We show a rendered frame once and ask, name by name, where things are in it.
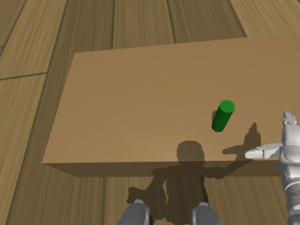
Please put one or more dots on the can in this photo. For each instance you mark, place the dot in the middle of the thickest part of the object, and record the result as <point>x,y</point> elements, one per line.
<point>223,114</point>

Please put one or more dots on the right robot arm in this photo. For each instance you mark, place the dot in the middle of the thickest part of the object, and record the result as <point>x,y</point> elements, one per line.
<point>289,167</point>

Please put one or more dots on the right robot hand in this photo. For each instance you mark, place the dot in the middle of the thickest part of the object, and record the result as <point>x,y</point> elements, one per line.
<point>290,136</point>

